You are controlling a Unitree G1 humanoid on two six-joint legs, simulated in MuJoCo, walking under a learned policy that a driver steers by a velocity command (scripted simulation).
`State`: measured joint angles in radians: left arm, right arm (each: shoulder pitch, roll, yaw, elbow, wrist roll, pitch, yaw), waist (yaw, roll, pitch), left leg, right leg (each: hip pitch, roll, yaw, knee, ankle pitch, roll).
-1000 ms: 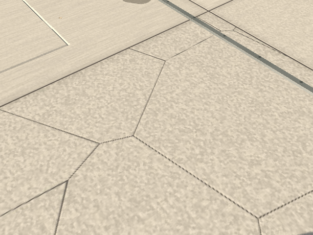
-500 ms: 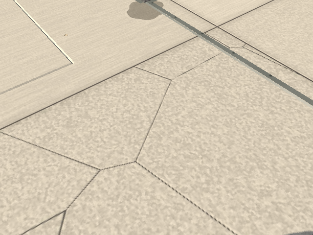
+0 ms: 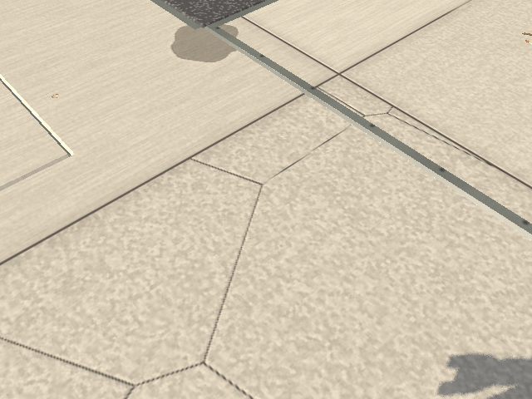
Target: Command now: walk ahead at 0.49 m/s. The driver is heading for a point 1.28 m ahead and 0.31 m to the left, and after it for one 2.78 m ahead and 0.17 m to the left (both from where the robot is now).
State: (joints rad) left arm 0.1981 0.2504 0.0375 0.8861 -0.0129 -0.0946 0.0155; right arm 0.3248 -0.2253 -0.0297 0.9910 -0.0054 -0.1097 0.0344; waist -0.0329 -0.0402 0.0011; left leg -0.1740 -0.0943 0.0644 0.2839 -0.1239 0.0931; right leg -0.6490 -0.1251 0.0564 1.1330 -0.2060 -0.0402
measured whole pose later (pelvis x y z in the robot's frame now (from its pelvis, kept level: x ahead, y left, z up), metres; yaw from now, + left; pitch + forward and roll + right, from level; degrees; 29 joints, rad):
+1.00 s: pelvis +0.54 +0.00 -0.02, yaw +17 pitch +2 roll +0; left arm 0.24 0.26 0.04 0.88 -0.02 -0.13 0.00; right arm 0.19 -0.26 -0.08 0.79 0.01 -0.07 0.03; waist 0.00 0.00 0.04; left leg -0.40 -0.10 0.02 0.53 -0.17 0.11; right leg -0.38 -0.04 0.03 1.25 -0.40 -0.01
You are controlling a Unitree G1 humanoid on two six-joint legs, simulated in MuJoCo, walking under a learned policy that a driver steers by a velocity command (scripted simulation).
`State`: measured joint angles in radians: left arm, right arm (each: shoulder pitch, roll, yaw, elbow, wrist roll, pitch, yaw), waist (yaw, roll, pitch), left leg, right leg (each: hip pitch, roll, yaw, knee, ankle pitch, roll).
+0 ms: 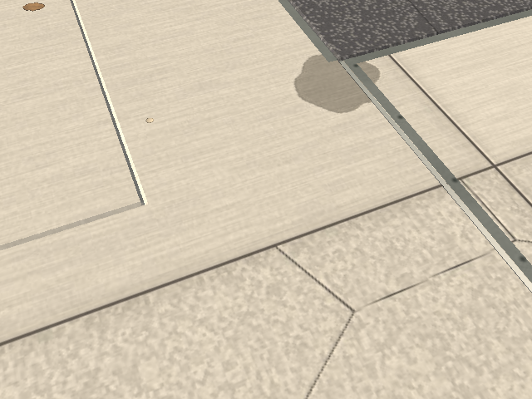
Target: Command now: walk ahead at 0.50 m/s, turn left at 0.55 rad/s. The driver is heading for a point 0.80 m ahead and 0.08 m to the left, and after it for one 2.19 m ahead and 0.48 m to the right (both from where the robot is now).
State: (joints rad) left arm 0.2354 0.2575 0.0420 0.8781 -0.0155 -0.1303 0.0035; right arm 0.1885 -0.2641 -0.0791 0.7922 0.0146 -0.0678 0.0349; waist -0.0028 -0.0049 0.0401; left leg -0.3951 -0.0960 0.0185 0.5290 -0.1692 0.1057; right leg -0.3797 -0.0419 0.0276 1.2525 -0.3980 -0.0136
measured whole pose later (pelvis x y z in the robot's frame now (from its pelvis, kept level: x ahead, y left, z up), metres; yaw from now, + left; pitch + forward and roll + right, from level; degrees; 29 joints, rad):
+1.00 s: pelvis +0.49 +0.11 +0.00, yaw +23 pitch +2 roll -1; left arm 0.32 0.30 0.05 0.88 -0.04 -0.08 -0.01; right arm 0.16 -0.24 -0.05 0.68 0.00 -0.07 0.03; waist 0.03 -0.02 0.03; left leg -0.37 0.01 0.07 0.53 -0.19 0.05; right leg -0.39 -0.06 0.03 1.15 -0.41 -0.02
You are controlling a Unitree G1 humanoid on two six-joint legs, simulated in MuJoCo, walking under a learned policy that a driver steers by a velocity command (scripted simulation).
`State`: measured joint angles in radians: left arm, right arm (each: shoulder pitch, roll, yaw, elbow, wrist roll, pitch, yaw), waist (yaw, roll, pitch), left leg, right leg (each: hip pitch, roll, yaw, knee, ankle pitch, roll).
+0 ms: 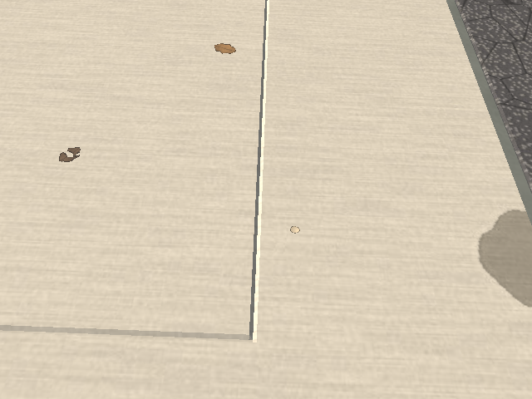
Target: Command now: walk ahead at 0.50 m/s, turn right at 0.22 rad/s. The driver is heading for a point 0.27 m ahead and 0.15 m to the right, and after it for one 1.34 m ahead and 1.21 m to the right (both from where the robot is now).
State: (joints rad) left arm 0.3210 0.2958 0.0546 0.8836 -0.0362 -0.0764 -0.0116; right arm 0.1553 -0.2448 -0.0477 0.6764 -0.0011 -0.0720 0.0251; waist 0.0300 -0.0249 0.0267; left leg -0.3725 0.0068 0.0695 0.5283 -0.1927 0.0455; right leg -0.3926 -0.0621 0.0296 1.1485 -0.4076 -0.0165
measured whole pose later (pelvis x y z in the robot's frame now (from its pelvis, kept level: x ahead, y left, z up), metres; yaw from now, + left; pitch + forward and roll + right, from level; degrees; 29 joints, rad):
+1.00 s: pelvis +0.31 -0.02 +0.00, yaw -34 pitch +2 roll -1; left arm 0.17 0.34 0.10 0.61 -0.01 0.05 0.02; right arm 0.18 -0.27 -0.07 0.71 -0.02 -0.01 -0.03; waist -0.01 -0.05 0.02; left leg -0.31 0.01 -0.03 0.50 -0.23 0.00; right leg -0.56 0.13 0.13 1.06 -0.45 0.04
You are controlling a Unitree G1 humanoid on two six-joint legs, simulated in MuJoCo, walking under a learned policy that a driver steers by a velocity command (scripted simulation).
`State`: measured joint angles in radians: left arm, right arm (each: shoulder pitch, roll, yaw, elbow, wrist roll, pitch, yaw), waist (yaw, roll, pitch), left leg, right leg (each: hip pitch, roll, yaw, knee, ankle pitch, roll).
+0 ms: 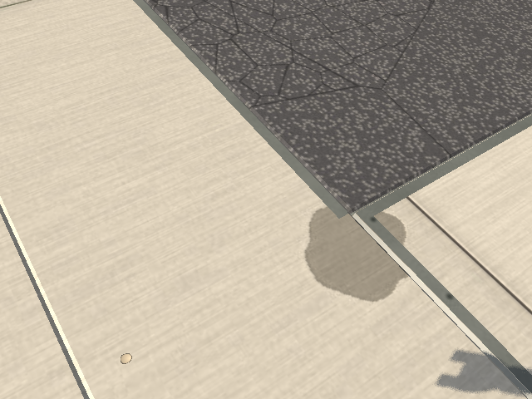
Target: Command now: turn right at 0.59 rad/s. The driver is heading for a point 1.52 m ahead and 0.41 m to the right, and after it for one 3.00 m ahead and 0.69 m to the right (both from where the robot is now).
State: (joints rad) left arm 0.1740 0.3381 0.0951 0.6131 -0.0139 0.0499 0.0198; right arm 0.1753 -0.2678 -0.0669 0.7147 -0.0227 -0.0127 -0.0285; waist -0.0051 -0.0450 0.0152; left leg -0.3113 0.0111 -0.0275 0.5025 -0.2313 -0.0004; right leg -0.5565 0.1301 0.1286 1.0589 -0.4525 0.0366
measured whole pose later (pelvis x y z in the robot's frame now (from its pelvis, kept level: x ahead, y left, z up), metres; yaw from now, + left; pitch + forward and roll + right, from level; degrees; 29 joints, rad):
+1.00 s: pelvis -0.01 -0.01 +0.00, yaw -32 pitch +1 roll -1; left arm 0.19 0.33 0.09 0.65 -0.01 0.06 0.03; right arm 0.17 -0.25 -0.05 0.70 -0.01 0.00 -0.02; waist -0.01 -0.04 0.05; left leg -0.24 0.01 -0.02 0.46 -0.23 0.02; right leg -0.41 0.04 0.12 0.94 -0.45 0.10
